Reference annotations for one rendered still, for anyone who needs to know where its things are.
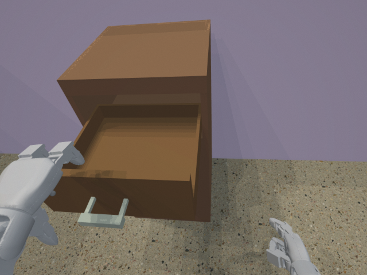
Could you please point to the robot left forearm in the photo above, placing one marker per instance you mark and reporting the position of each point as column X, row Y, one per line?
column 15, row 226

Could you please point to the left robot hand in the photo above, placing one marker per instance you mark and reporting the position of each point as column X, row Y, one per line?
column 27, row 182

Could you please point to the right robot hand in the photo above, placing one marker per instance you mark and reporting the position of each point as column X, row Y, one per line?
column 283, row 253

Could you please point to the robot right forearm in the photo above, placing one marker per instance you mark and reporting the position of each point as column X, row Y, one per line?
column 303, row 267

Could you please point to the handle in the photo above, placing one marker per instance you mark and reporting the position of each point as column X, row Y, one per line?
column 103, row 220

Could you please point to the drawer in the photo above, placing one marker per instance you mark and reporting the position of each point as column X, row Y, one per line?
column 146, row 153

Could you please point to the cabinet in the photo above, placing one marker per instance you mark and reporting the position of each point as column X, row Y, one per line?
column 152, row 63

